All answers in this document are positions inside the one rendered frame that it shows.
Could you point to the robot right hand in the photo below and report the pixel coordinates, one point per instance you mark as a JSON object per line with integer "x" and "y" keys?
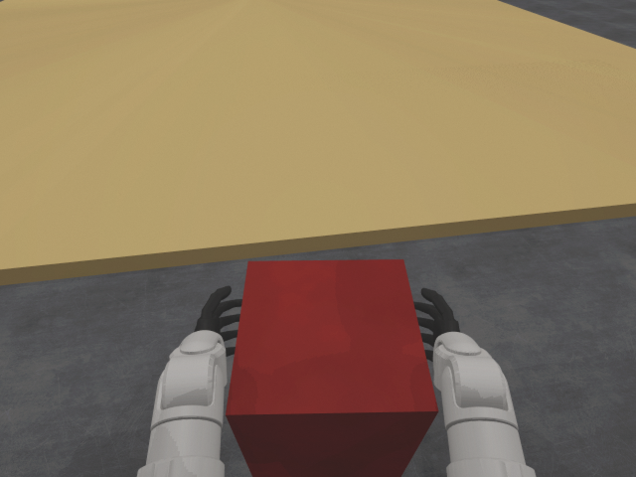
{"x": 441, "y": 313}

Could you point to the carton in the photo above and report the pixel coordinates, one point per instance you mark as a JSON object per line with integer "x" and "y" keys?
{"x": 330, "y": 377}

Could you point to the right robot forearm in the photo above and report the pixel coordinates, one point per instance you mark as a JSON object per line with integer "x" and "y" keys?
{"x": 479, "y": 416}

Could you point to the robot left hand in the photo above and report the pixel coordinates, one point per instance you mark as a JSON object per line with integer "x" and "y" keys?
{"x": 211, "y": 312}

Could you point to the left robot forearm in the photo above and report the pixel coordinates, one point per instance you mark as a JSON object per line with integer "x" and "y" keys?
{"x": 187, "y": 420}

